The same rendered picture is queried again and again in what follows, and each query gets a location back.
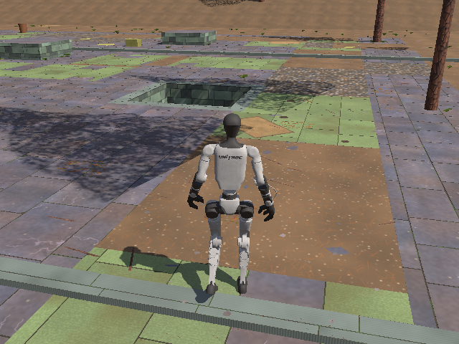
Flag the right robot forearm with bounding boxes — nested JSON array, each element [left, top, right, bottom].
[[258, 175, 273, 206]]

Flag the humanoid robot head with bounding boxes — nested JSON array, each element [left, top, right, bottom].
[[219, 113, 243, 148]]

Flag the left robot upper arm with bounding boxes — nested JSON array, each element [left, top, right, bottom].
[[196, 144, 216, 183]]

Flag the right robot hand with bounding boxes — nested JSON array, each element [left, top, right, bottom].
[[258, 205, 275, 221]]

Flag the robot right foot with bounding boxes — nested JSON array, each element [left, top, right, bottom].
[[237, 276, 247, 294]]

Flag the right robot upper arm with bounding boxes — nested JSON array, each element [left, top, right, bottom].
[[246, 145, 265, 186]]

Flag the left robot forearm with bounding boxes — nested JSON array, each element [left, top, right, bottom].
[[189, 171, 203, 198]]

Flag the left robot hand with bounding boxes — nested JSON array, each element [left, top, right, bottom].
[[187, 195, 204, 209]]

